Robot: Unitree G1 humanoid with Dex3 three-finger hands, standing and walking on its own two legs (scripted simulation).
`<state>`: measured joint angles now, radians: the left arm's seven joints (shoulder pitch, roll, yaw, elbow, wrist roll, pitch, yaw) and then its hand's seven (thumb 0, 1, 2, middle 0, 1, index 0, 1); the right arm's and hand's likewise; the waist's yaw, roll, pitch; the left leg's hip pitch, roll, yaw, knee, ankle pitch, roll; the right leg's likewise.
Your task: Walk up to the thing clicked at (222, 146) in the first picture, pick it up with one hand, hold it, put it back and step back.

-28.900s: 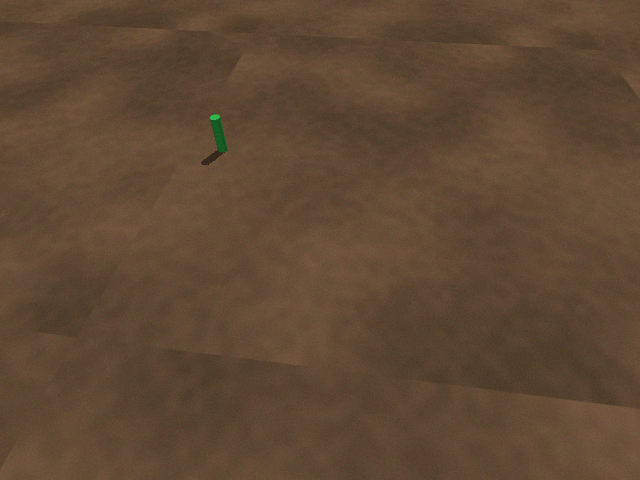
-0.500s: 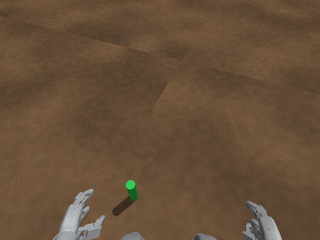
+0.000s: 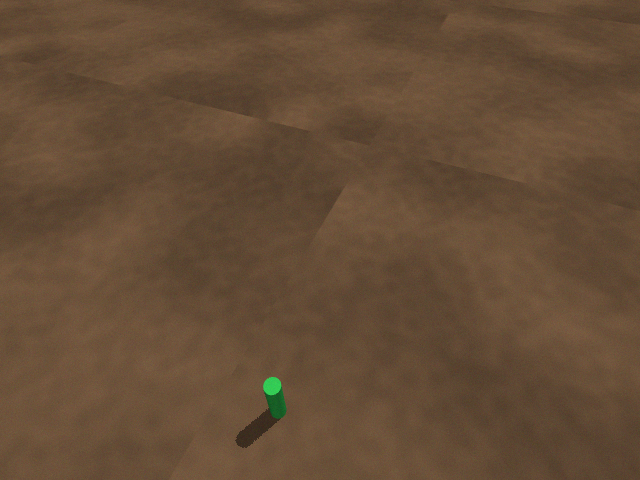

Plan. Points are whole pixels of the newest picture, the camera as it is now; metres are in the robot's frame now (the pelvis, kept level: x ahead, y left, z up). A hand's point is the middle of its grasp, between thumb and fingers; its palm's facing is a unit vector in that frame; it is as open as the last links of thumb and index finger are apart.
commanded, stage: stand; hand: left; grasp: from the side
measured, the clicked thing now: (275, 398) +0.44 +0.17 -0.67
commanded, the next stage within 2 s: step back in 1.58 s
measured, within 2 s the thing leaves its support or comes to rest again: neither
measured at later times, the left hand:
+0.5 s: hand out of the picture +0.04 +0.24 -0.15, palm faces -0.01 -0.94 -0.34, open 7.4 cm
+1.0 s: hand out of the picture +0.08 +0.23 -0.15, palm faces -0.03 -0.94 -0.33, open 7.3 cm
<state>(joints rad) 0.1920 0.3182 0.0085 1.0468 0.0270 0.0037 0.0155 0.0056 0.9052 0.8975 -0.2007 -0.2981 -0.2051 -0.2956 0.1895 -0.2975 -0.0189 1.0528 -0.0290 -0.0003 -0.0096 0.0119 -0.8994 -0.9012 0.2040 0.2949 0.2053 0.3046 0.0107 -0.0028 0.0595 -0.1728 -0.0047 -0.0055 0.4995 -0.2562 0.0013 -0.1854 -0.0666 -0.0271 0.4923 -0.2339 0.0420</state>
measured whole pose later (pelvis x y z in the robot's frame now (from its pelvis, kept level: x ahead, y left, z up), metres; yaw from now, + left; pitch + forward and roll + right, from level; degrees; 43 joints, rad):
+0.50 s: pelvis -0.01 -0.01 +0.01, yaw +0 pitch -4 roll +0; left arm 0.15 0.32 0.01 1.16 0.02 -0.01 0.01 0.00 0.91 0.90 -0.20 -0.30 -0.21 -0.30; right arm 0.15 -0.33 -0.02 1.14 -0.02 0.00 0.00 0.01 -0.90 -0.90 0.20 0.29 0.20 0.30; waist 0.01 0.01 0.07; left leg -0.12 0.01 0.00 0.37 -0.17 -0.01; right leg -0.14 -0.05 -0.03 0.39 -0.16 0.03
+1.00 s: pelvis +0.01 -0.02 +0.01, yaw -1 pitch -4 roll +0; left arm 0.10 0.32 0.01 1.16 0.01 -0.01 0.00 0.00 0.91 0.90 -0.20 -0.30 -0.21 -0.30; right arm 0.12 -0.33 -0.01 1.15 -0.01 -0.01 0.00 0.01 -0.90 -0.90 0.20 0.29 0.21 0.30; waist 0.00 0.01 0.06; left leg -0.09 0.02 0.01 0.33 -0.18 -0.02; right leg -0.12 -0.04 -0.02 0.35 -0.17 0.02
